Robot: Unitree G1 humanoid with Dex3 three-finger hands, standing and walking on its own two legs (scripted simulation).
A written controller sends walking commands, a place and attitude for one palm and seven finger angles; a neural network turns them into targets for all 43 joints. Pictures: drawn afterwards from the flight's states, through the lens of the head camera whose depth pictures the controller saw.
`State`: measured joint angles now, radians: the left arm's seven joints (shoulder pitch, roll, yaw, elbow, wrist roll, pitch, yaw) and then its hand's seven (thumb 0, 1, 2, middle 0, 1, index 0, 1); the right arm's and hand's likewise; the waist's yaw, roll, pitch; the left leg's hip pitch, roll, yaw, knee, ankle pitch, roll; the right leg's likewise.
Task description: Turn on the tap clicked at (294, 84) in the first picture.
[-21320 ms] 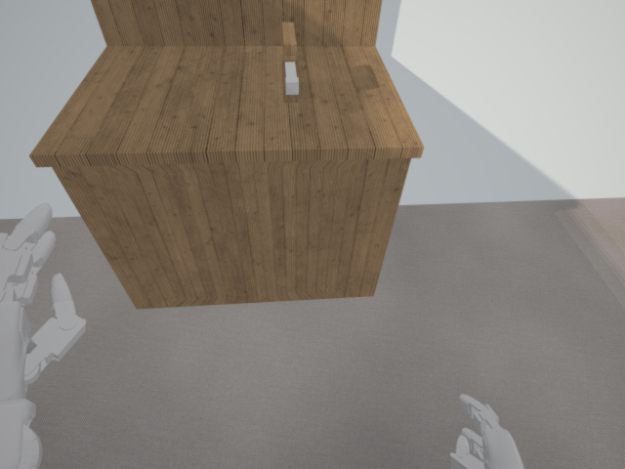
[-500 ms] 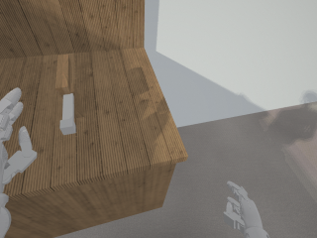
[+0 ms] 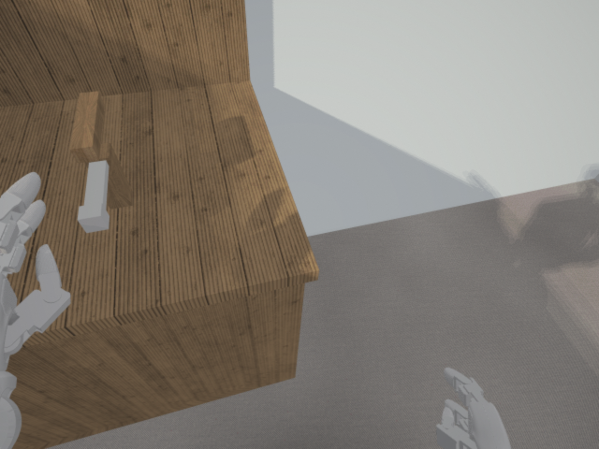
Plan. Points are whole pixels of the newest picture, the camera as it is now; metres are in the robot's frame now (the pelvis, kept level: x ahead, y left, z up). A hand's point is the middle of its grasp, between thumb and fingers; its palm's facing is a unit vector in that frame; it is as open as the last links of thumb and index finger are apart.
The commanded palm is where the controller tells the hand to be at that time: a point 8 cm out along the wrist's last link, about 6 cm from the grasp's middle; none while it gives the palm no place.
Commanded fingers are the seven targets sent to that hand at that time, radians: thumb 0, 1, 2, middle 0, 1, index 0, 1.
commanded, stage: shuffle to correct the standing spot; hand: left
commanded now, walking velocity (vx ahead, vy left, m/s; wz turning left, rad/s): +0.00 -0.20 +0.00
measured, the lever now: (94, 217) +0.36 +0.31 +0.09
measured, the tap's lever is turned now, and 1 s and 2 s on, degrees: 0 0 0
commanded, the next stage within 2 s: come to a stop and stand still in 0.08 s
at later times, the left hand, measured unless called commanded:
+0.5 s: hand (87, 286) +0.23 +0.24 +0.15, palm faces +0.37 -0.84 -0.40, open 7.4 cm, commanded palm +0.18 +0.27 +0.18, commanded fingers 0.00 0.90 0.90 -0.20 -0.30 -0.20 -0.30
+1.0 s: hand (8, 271) +0.23 +0.31 +0.16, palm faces +0.41 -0.85 -0.35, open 7.4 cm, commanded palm +0.18 +0.34 +0.18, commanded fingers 0.00 0.90 0.90 -0.20 -0.30 -0.20 -0.30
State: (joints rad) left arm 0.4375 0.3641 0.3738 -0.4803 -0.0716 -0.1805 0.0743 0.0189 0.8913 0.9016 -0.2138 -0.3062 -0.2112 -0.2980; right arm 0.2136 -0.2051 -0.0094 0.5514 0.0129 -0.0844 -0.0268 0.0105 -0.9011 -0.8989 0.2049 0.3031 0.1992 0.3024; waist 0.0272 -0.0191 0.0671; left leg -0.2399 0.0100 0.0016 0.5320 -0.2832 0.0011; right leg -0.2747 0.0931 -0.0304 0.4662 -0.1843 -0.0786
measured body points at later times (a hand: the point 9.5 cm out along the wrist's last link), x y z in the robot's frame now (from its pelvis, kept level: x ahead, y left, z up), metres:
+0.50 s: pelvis +0.02 -0.01 +0.01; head +0.04 -0.01 +0.45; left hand +0.21 +0.28 +0.17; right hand +0.18 -0.25 -0.08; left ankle +0.00 +0.12 -0.74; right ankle +0.04 -0.06 -0.74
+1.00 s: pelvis +0.03 +0.06 +0.01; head +0.04 +0.08 +0.45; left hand +0.21 +0.35 +0.18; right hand +0.22 -0.15 -0.06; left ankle +0.00 +0.12 -0.74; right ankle +0.04 -0.06 -0.74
